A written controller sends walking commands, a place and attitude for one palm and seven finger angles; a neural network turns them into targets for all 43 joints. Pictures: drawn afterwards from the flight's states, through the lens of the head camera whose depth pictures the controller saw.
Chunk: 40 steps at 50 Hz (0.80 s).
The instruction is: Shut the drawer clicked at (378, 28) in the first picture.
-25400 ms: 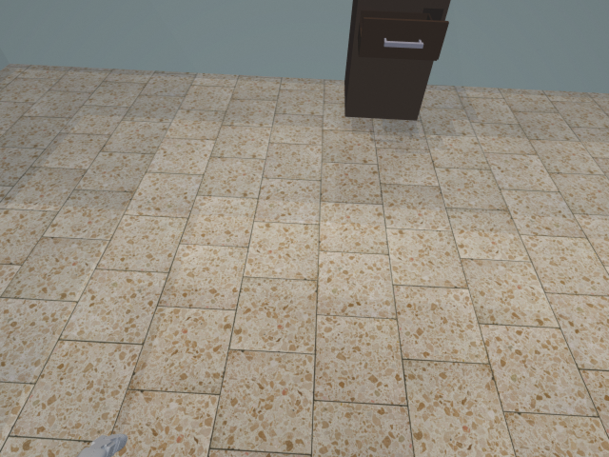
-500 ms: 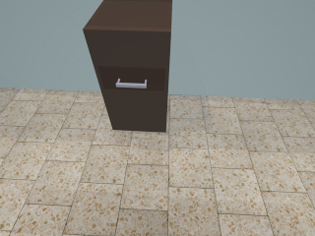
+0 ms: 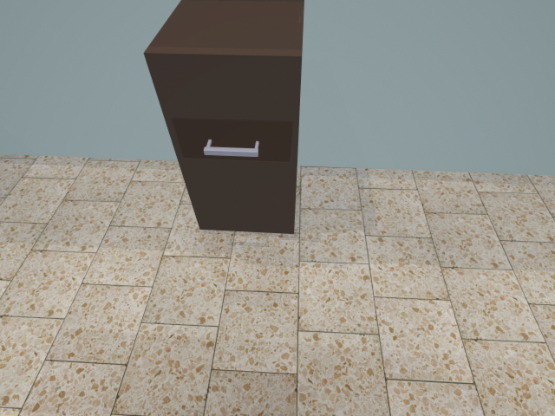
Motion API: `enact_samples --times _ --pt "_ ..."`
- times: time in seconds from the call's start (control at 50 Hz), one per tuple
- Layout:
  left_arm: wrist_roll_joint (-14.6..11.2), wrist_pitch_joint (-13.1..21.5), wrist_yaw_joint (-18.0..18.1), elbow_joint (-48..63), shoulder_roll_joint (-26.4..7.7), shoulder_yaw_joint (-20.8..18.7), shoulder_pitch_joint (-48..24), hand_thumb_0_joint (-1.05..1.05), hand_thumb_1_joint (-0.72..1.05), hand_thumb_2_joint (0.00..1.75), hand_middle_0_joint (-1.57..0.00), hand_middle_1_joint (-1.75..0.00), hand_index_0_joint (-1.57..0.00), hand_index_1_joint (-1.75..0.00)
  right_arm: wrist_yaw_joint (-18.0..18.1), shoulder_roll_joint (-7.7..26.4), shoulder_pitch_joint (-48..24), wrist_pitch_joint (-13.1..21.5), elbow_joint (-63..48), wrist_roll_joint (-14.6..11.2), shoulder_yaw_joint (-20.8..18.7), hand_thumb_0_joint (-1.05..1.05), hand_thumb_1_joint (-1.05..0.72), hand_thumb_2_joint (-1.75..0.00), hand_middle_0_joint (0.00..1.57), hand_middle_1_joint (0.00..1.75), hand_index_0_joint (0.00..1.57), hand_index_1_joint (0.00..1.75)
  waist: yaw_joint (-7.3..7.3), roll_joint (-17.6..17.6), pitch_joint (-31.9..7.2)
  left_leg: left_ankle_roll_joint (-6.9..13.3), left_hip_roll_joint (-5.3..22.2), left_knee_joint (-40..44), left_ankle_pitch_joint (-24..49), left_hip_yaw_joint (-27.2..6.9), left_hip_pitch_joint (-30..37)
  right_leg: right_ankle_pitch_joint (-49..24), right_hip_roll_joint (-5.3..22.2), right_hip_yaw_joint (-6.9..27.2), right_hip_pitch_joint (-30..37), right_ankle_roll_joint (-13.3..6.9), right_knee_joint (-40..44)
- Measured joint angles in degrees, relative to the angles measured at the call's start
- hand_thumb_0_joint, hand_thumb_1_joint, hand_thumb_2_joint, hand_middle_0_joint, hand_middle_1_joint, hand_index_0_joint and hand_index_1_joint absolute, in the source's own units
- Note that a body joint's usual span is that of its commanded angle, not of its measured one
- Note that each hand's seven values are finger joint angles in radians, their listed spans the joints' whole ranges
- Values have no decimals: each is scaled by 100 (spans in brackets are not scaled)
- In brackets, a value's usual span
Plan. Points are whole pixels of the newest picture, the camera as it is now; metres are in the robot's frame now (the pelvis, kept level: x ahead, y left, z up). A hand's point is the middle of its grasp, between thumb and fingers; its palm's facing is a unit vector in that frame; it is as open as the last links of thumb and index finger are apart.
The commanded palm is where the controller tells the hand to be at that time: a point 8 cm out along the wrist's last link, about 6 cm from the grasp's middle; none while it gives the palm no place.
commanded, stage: look to check the result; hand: left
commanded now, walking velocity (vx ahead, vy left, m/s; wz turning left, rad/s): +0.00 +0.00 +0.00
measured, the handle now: (232, 147) +0.94 +0.21 -0.25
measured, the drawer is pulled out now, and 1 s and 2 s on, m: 0.00 0.00 0.00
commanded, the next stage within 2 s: none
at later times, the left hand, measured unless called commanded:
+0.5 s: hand out of the picture +0.08 +0.22 -0.16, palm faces +0.00 -0.95 -0.31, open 7.4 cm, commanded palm none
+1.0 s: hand out of the picture +0.09 +0.22 -0.16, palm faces -0.01 -0.94 -0.33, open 7.4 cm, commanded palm none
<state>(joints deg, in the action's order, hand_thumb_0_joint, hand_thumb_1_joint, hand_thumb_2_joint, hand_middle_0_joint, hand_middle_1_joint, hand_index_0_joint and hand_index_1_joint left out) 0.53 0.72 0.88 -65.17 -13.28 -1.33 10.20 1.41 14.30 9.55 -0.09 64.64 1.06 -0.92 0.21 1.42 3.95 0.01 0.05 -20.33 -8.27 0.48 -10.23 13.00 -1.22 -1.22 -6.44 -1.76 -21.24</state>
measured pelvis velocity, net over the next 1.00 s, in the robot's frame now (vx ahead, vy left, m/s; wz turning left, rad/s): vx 0.02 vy -0.01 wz -0.01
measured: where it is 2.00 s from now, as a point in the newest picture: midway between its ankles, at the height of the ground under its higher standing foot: outside the picture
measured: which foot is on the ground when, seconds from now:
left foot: down 0.00-1.00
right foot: down 0.00-1.00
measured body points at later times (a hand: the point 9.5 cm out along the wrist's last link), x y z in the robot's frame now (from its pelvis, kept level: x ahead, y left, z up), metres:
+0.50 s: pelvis +0.01 -0.01 +0.00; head +0.03 -0.02 +0.45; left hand +0.08 +0.27 -0.14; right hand +0.07 -0.29 -0.15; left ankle +0.03 +0.12 -0.75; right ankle -0.01 -0.10 -0.75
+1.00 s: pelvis +0.02 -0.01 +0.00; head +0.04 -0.02 +0.45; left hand +0.09 +0.27 -0.13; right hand +0.08 -0.30 -0.15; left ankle +0.03 +0.12 -0.75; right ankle -0.01 -0.10 -0.75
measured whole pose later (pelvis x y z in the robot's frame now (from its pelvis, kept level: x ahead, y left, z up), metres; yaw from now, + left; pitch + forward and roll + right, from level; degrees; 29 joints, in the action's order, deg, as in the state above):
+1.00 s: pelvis +0.02 -0.01 +0.00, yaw -1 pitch -1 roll +0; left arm 0.4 1.0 0.6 -64.5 -16.7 -1.2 7.2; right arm 1.1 17.8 7.0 0.0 64.5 0.9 -0.5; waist 0.4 1.1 3.5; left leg -1.0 0.9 -17.5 -9.0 0.9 -7.3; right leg 13.0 -2.1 -0.6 -3.4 -2.6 -17.6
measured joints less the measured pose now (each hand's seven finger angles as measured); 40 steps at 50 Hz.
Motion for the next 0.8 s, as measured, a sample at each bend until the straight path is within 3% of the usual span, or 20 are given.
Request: enact_samples --times 0.8 --pt "-10 28 -28 58 -309 7 -278 1 90 90 -21 -30 -21 -30 -34 315 -215 4 6 -8 40 1 -91 -90 20 30 21 30 25 -32 -3 -89 81 259 -33 26 234 -20 -83 40 244 -73 323"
